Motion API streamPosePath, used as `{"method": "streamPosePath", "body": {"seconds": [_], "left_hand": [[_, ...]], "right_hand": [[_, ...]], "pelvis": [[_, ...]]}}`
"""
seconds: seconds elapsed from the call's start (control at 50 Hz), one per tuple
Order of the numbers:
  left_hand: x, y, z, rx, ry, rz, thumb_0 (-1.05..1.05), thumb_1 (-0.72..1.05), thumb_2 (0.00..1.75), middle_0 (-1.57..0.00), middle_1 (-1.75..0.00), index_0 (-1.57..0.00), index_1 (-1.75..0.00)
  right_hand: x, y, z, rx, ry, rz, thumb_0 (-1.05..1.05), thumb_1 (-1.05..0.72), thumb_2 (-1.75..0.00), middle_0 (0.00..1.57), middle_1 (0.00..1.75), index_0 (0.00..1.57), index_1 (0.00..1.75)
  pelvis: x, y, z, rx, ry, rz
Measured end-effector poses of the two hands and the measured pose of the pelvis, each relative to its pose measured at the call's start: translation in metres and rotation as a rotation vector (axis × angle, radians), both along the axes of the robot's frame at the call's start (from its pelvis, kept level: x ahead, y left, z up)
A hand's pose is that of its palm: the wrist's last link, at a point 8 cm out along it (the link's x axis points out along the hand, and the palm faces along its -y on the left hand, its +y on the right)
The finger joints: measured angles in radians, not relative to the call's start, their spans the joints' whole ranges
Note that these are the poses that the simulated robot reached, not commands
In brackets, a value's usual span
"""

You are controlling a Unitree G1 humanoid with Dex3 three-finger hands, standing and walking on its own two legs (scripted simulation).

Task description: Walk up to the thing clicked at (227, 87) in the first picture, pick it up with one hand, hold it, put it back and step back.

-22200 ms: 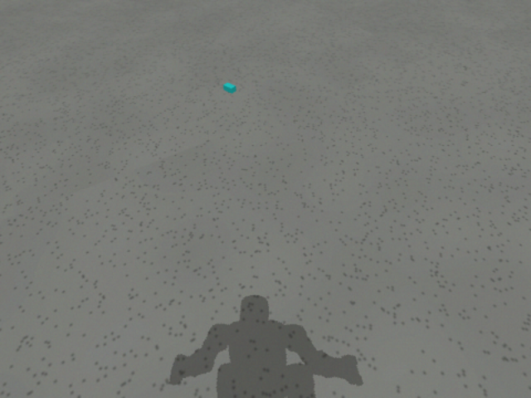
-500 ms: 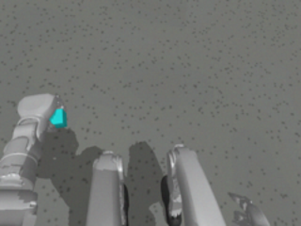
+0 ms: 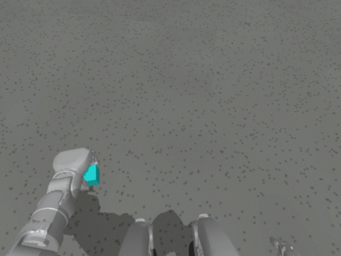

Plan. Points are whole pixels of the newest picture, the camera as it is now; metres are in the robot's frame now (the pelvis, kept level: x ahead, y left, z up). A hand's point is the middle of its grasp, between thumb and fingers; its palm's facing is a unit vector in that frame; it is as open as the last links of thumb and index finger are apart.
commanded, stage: lift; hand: left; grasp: from above
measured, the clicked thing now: (83, 176) +0.35 +0.25 -0.12
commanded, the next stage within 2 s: hold in 0.48 s
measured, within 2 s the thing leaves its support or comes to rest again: neither
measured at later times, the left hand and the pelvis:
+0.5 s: hand (75, 152) +0.37 +0.23 +0.01, palm faces -0.43 -0.10 -0.90, open 7.3 cm; pelvis +0.04 +0.00 +0.09, yaw +0 degrees
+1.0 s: hand (69, 136) +0.38 +0.22 +0.06, palm faces -0.43 -0.07 -0.90, open 7.3 cm; pelvis +0.07 +0.00 +0.11, yaw +0 degrees
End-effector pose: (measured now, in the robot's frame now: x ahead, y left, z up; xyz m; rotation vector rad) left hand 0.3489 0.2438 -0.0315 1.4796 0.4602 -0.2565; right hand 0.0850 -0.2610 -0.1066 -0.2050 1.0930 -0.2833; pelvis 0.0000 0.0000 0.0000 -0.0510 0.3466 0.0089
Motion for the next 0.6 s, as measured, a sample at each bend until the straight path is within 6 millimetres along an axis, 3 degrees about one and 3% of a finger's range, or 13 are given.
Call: {"method": "streamPosePath", "body": {"seconds": [0.28, 0.6], "left_hand": [[0.014, -0.014, 0.064, -0.001, -0.007, 0.004, -0.02, 0.34, 0.12, -1.04, -0.14, -1.05, -0.13], [0.027, -0.017, 0.109, -0.002, -0.007, 0.01, -0.02, 0.34, 0.11, -1.04, -0.12, -1.06, -0.12]], "right_hand": [[0.008, 0.0, 0.056, 0.011, 0.008, -0.02, 0.0, -0.9, -0.9, 0.2, 0.3, 0.2, 0.3], [0.038, 0.0, 0.091, 0.035, -0.018, -0.013, 0.0, -0.89, -0.9, 0.2, 0.3, 0.2, 0.3]], "pelvis": [[0.026, 0.001, 0.06, 0.015, -0.096, -0.009], [0.051, 0.0, 0.096, 0.029, -0.166, -0.009]]}}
